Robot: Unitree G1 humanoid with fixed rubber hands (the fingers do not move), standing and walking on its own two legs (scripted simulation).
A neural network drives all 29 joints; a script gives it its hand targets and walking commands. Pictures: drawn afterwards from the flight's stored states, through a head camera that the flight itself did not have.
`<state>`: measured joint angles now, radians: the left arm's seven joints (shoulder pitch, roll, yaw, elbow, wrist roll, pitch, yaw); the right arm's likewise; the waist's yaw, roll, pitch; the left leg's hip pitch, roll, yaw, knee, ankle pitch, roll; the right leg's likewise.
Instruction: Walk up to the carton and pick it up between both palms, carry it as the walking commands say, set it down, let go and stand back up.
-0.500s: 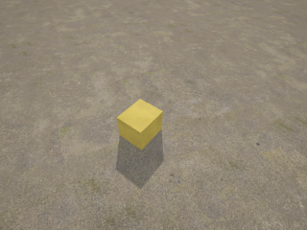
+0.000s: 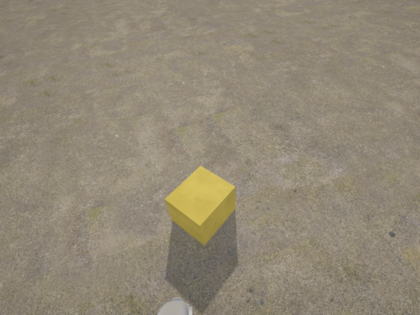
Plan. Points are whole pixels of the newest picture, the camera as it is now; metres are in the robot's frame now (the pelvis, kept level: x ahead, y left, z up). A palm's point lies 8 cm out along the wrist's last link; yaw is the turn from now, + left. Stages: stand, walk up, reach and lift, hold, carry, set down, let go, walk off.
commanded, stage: walk up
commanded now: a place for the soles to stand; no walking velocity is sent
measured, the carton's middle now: (202, 204) +0.76 +0.14 -0.67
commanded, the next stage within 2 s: none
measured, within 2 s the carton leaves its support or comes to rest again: neither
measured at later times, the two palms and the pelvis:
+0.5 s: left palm (114, 252) +0.29 +0.28 -0.12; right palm (324, 288) +0.23 -0.22 -0.18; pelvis +0.23 +0.03 -0.03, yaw +0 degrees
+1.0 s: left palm (120, 213) +0.42 +0.31 -0.15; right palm (283, 201) +0.46 -0.16 -0.16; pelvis +0.35 +0.07 -0.03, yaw +0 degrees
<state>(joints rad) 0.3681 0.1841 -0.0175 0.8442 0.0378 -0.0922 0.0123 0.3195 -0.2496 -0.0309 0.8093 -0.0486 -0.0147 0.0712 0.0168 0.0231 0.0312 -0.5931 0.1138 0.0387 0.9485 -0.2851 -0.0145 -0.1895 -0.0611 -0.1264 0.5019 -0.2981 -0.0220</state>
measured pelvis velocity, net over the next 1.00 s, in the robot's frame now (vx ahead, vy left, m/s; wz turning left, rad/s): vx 0.35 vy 0.07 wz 0.00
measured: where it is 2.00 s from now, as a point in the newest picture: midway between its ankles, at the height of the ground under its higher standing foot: (212, 294)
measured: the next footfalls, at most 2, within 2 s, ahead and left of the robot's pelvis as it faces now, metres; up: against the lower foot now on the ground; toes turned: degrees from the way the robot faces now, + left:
left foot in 0.18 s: +0.27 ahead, +0.17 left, +0.00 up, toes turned +8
right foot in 0.42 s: +0.30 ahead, -0.07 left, +0.00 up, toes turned -7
